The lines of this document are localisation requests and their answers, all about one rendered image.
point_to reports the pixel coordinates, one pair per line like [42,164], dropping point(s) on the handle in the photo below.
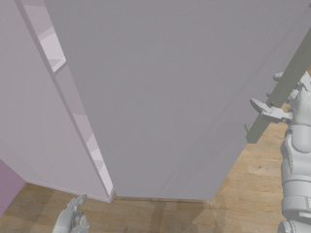
[290,78]

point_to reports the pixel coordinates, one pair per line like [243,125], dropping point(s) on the left robot hand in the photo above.
[67,220]

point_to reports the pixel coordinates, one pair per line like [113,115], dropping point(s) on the robot right forearm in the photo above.
[296,173]

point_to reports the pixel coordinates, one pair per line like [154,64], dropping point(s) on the robot right upper arm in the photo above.
[293,226]

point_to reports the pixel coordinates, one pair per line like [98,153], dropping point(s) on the fridge door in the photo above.
[166,84]

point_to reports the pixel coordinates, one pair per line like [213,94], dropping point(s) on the right robot hand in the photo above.
[299,101]

